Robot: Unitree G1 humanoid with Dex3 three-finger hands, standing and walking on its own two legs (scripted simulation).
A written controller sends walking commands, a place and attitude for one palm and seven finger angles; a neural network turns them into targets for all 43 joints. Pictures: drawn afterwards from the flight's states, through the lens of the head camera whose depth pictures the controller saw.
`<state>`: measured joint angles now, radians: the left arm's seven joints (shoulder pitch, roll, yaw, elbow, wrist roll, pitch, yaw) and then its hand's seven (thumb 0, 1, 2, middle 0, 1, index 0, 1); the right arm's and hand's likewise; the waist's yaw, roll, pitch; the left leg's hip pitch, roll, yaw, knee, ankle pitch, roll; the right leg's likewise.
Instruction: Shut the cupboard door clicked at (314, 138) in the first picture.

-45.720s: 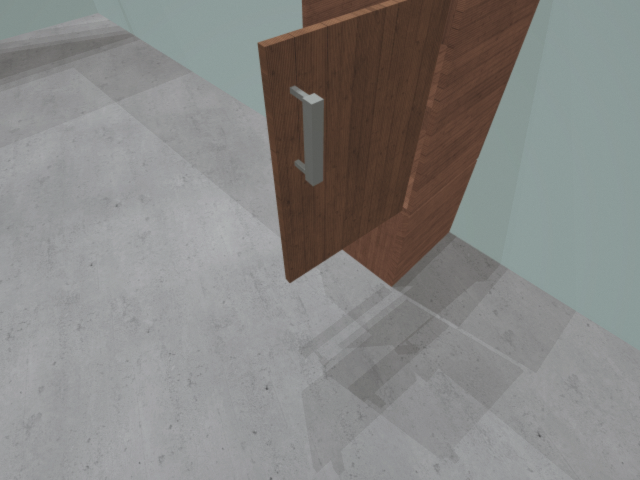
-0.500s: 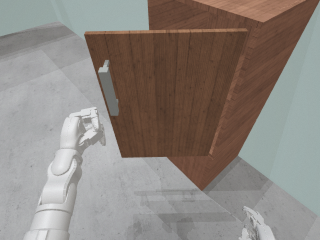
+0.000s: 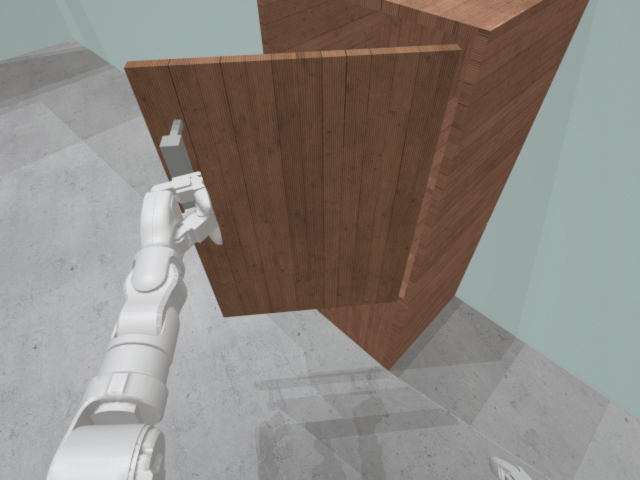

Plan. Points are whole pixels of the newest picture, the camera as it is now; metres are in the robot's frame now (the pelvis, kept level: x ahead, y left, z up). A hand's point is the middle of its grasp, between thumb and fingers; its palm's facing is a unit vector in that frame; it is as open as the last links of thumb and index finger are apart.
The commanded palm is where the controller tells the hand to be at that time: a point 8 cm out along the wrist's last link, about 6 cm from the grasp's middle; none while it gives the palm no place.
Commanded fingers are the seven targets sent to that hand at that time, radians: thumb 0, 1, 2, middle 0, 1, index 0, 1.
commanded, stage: bring the fist close to the handle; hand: left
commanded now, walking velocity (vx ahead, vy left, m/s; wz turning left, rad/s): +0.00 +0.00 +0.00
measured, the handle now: (190, 179) +0.49 +0.20 +0.11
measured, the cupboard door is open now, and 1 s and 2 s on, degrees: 50 41 29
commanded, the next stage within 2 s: push the door shut along its arc in 0.24 s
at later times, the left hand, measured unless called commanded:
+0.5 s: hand (203, 217) +0.41 +0.16 +0.12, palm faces +0.10 -0.99 -0.01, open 3.1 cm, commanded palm +0.39 +0.21 +0.12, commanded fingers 0.00 0.90 0.90 -1.30 -1.50 -1.30 -1.50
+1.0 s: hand (219, 182) +0.48 +0.16 +0.12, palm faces -0.04 -1.00 +0.00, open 3.1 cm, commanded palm +0.47 +0.20 +0.12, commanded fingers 0.00 0.90 0.90 -1.30 -1.50 -1.30 -1.50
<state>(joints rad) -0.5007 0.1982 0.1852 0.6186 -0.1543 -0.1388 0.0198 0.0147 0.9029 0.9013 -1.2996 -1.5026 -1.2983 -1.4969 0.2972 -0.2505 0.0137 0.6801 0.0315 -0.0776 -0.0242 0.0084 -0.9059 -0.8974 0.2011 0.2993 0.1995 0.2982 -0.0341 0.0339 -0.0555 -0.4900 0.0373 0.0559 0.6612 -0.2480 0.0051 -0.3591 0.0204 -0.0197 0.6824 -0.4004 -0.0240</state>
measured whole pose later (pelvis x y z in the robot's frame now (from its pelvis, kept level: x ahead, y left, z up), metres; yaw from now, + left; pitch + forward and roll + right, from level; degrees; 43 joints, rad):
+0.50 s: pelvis +0.00 +0.00 +0.00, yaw +1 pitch +4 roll -1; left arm -0.56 0.24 0.18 0.72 -0.16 -0.18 -0.04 0.02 0.90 0.90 -1.30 -1.50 -1.30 -1.50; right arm 0.25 -0.25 0.02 0.67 0.04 -0.07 -0.04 0.01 -0.91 -0.90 0.20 0.30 0.20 0.30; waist -0.03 0.03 -0.05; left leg -0.50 0.04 0.04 0.67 -0.24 0.00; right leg -0.36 0.02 -0.04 0.68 -0.40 -0.03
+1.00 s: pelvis -0.01 +0.01 -0.01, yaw +1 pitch +11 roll -1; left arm -0.93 0.38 0.25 1.14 -0.15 -0.26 -0.19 0.02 0.90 0.90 -1.30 -1.50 -1.31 -1.50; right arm 0.38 -0.29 0.00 0.73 0.03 -0.06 -0.03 0.01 -0.91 -0.90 0.20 0.30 0.20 0.30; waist -0.12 0.03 -0.05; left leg -0.68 0.04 0.03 0.76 -0.27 0.01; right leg -0.53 0.02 -0.04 0.76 -0.42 -0.02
